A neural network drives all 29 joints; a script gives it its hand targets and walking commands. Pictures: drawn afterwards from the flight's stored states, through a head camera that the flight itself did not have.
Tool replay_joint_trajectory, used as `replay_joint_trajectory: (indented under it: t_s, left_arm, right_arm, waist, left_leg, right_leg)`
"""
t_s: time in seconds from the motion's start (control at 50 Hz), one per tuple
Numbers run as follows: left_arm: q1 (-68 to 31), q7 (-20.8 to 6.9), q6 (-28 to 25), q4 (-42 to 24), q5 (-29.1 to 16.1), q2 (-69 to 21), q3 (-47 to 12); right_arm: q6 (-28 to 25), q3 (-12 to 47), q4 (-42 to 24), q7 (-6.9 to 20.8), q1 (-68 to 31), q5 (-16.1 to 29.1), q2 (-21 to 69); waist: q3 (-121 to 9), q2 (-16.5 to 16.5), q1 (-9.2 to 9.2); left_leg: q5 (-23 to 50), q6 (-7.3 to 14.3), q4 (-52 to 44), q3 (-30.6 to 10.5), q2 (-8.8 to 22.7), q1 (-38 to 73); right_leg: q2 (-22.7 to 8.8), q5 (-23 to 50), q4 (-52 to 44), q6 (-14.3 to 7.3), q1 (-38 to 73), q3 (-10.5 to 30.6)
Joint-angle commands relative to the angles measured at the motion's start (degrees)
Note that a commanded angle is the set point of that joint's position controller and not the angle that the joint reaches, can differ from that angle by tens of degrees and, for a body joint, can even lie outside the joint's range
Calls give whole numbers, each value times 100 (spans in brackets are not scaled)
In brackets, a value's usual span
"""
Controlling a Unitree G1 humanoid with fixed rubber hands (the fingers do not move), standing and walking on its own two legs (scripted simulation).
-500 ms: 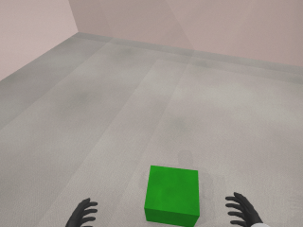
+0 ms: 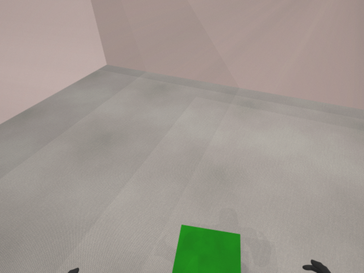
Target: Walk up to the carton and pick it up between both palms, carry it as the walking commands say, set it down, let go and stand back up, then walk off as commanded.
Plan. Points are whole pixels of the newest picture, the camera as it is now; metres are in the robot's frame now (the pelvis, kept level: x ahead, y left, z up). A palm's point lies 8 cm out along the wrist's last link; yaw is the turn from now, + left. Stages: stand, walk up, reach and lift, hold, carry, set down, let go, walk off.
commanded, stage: stand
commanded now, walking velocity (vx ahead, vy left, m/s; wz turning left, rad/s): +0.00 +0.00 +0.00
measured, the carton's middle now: (206, 266) +0.41 -0.06 -0.65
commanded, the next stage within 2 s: walk off in 1.34 s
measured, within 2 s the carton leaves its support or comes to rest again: neither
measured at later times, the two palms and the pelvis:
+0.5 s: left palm out of the picture +0.10 +0.30 -0.09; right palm out of the picture +0.11 -0.29 -0.08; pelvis +0.00 +0.00 +0.00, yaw +0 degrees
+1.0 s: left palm out of the picture +0.04 +0.31 -0.10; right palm out of the picture +0.06 -0.30 -0.09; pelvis -0.04 +0.01 +0.01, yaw -1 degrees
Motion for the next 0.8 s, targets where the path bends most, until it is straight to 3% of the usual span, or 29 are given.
replay_joint_trajectory:
  t_s: [0.0,0.04,0.06,0.08,0.12,0.14,0.18,0.2,0.24,0.26,0.3,0.32,0.34,0.36,0.4,0.42,0.44,0.46,0.48,0.5,0.52,0.56,0.58,0.6,0.64,0.66,0.68,0.72,0.78]
  left_arm:
    - [-433,42,-117,-294,-59,877,143]
    - [-163,71,-61,-158,-38,1095,210]
    - [-367,72,-75,-97,-36,1085,192]
    - [-290,85,-121,-157,-65,1063,189]
    - [-390,74,-104,28,-82,1011,59]
    - [-393,76,-140,10,-150,978,102]
    - [-475,64,-120,44,-89,1033,97]
    - [-553,91,-144,205,-41,1018,103]
    - [-584,69,-91,365,-95,994,48]
    - [-593,60,-70,346,-109,1144,43]
    - [-530,85,-85,544,-110,1175,46]
    - [-582,83,-98,618,-94,1218,32]
    - [-515,92,-126,581,-137,1036,-22]
    - [-581,70,-115,690,-104,1009,-14]
    - [-589,76,-130,719,-120,988,-17]
    - [-720,66,-104,840,-68,1246,-4]
    - [-756,55,-117,788,-121,1130,5]
    - [-651,74,-129,793,-123,1045,-43]
    - [-691,54,-125,846,-217,1068,20]
    - [-695,77,-145,950,-114,1189,-20]
    - [-659,80,-168,881,-200,1075,-34]
    - [-815,59,-128,1004,-135,1133,-22]
    - [-729,70,-125,1096,-152,1150,-6]
    - [-909,33,-111,954,-152,1001,-24]
    - [-723,57,-111,1117,-188,1158,0]
    - [-964,51,-101,1103,-111,1065,-41]
    - [-714,63,-65,1138,-103,958,-28]
    - [-868,44,-58,1212,-110,1181,-39]
    - [-848,49,-70,1293,-119,1218,0]
  right_arm:
    - [-150,-191,-218,-62,-164,9,-932]
    - [-156,-189,-59,-82,-268,9,-1077]
    - [-146,-170,-79,-86,-316,26,-985]
    - [-145,-228,-120,-80,-348,5,-1019]
    - [-142,-194,35,-66,-522,2,-1017]
    - [-147,-169,87,-89,-266,51,-1014]
    - [-169,-137,154,-80,-421,63,-1070]
    - [-165,-149,228,-100,-546,87,-960]
    - [-149,-152,294,-120,-455,65,-1139]
    - [-162,-109,290,-103,-481,81,-1070]
    - [-165,-110,444,-105,-457,96,-1126]
    - [-170,-54,551,-116,-305,103,-1122]
    - [-158,-81,577,-117,-349,135,-1092]
    - [-193,-85,554,-118,-438,74,-1145]
    - [-186,-75,660,-119,-463,80,-1205]
    - [-167,-7,708,-83,-567,92,-1081]
    - [-173,-16,708,-99,-535,100,-1188]
    - [-192,-73,788,-101,-435,110,-1272]
    - [-222,-9,852,-131,-598,126,-1220]
    - [-190,-33,862,-115,-339,133,-1193]
    - [-212,48,955,-121,-508,139,-1150]
    - [-198,-1,1007,-94,-592,76,-1220]
    - [-187,33,1062,-98,-615,96,-1237]
    - [-201,-14,1015,-114,-745,60,-1210]
    - [-179,54,1121,-135,-604,146,-1243]
    - [-187,19,1126,-130,-755,103,-1216]
    - [-170,16,1197,-116,-773,97,-1320]
    - [-163,10,1188,-99,-626,48,-1301]
    - [-170,30,1301,-73,-738,52,-1230]
  waist:
    - [-10,-330,-28]
    - [-39,117,49]
    - [171,5,-32]
    - [52,-200,56]
    - [138,-244,-33]
    - [-163,35,-8]
    - [-31,53,64]
    - [65,-172,-18]
    - [296,241,21]
    - [264,-172,-45]
    - [222,141,30]
    - [166,-121,32]
    - [311,35,-7]
    - [233,-131,-4]
    - [239,-17,124]
    - [485,-210,-16]
    - [461,-351,95]
    - [250,-2,-69]
    - [380,-19,64]
    - [103,-412,-80]
    - [274,-105,137]
    - [330,-102,-16]
    - [584,-93,2]
    - [528,-102,21]
    - [308,-9,123]
    - [172,68,-28]
    - [449,20,103]
    - [741,-117,-40]
    - [598,1,73]
  left_leg:
    - [1794,43,-351,-625,707,-35]
    - [2328,2,-313,-614,694,105]
    - [2238,-16,-366,-627,698,-73]
    - [2049,-24,-409,-523,704,128]
    - [2112,-20,-314,-619,682,75]
    - [2037,-47,-392,-659,713,105]
    - [2050,-74,-404,-608,675,31]
    - [2024,-28,-515,-697,758,53]
    - [2250,-49,-574,-591,779,-230]
    - [1987,-78,-694,-677,808,-10]
    - [2030,-14,-617,-666,802,161]
    - [2064,17,-600,-780,798,81]
    - [1955,-19,-678,-790,813,44]
    - [2084,26,-630,-730,773,24]
    - [1634,-20,-745,-780,831,-22]
    - [1661,12,-856,-822,841,36]
    - [1688,-28,-875,-816,834,-58]
    - [1775,-96,-986,-839,862,91]
    - [1974,-30,-862,-779,794,134]
    - [2037,-10,-899,-749,798,330]
    - [1940,14,-854,-706,816,182]
    - [1691,2,-1048,-789,814,94]
    - [1627,40,-1066,-800,796,49]
    - [1825,-71,-1116,-706,801,97]
    - [1842,-44,-1092,-768,847,167]
    - [1597,-83,-1190,-761,864,147]
    - [1344,-13,-1186,-882,827,-49]
    - [918,-17,-1247,-709,832,-194]
    - [674,-1,-1382,-796,854,-11]
  right_leg:
    - [-714,1787,-439,-85,138,734]
    - [-709,2206,-326,-109,175,770]
    - [-728,1996,-379,-101,72,699]
    - [-713,1861,-309,-41,-43,629]
    - [-676,2099,-472,24,-26,721]
    - [-759,1905,-521,-18,171,836]
    - [-685,1978,-532,13,148,858]
    - [-751,1969,-497,-56,145,760]
    - [-751,2068,-527,-49,274,668]
    - [-696,1789,-475,-6,154,702]
    - [-747,1777,-692,-15,141,832]
    - [-739,1774,-612,-26,213,829]
    - [-729,1645,-675,-39,196,799]
    - [-776,1983,-604,-32,299,769]
    - [-766,1610,-722,7,355,865]
    - [-757,1583,-720,-18,149,854]
    - [-736,1519,-748,44,223,774]
    - [-802,1678,-766,62,285,823]
    - [-765,1763,-829,66,296,926]
    - [-776,1913,-750,97,387,803]
    - [-781,1652,-782,-23,339,881]
    - [-739,1504,-819,8,354,790]
    - [-831,1465,-892,12,231,932]
    - [-740,1431,-906,84,258,743]
    - [-813,1429,-854,-13,422,866]
    - [-767,1279,-871,22,528,804]
    - [-776,1075,-871,-42,392,784]
    - [-765,723,-1026,1,201,826]
    - [-831,501,-1073,-88,128,912]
